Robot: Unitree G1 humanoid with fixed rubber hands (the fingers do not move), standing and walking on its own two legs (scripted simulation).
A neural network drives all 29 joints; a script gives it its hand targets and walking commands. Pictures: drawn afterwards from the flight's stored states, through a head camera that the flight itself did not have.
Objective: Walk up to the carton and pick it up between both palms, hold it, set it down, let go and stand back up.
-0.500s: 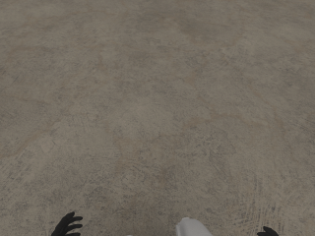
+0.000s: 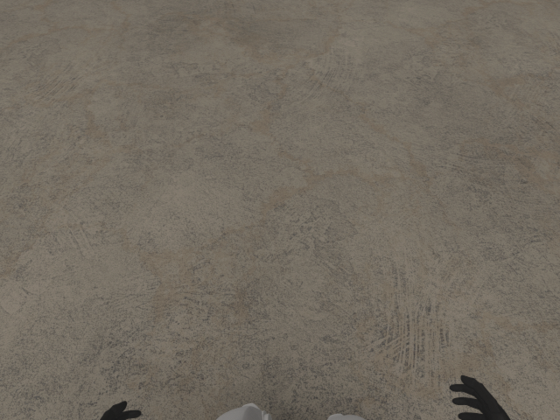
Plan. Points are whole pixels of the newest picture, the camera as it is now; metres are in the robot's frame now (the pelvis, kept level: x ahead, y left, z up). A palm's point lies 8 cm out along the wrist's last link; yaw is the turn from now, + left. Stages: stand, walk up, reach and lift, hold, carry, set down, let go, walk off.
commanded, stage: walk up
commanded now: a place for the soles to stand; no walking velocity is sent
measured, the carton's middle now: out of the picture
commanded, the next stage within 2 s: none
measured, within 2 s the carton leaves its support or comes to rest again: neither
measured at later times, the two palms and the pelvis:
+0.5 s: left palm out of the picture +0.01 +0.30 -0.10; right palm out of the picture +0.05 -0.28 -0.10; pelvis -0.06 +0.02 -0.01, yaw -9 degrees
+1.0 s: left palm out of the picture +0.05 +0.31 -0.14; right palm out of the picture -0.21 -0.23 -0.08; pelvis -0.13 +0.09 -0.01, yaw -20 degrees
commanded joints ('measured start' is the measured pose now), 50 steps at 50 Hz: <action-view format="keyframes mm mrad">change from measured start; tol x32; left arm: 1 -26 187 39 -133 74 -15 23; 31 426 361 107 44 56 24 -32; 36 -171 414 100 -181 85 6 27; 50 14 296 87 -10 81 3 -18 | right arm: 1 138 -374 -183 -25 -17 -57 -49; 30 -300 -378 -229 -82 -54 -53 -14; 40 373 -309 -212 93 -3 -35 12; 50 19 -317 -191 -13 -50 -68 -27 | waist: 1 -59 98 -265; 29 161 20 -153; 34 -13 -486 93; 41 -125 226 -99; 50 12 160 -83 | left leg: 1 567 468 -500 -519 283 -26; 15 216 266 10 -400 463 -126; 28 6 445 -236 -587 -198 -32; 35 307 -1 -260 481 -90 -46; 41 445 473 -599 -612 -240 -47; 50 190 309 -81 -586 423 -249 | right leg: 1 -368 22 73 283 -155 4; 31 178 -219 91 -74 -218 -206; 34 -543 -326 602 -519 -571 -312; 42 -539 -120 31 382 -109 26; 50 -196 -145 -65 412 46 38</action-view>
